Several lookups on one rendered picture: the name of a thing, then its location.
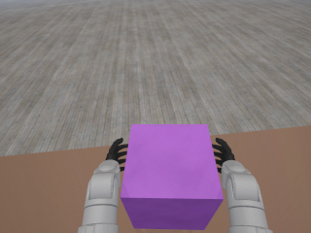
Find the robot right forearm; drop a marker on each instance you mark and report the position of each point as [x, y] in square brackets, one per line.
[243, 198]

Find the carton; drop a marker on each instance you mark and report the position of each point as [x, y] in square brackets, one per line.
[170, 178]

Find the robot left forearm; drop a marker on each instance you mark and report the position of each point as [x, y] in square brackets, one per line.
[102, 199]

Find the left robot hand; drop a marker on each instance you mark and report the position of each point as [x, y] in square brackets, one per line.
[114, 153]

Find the right robot hand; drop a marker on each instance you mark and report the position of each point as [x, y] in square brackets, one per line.
[225, 153]

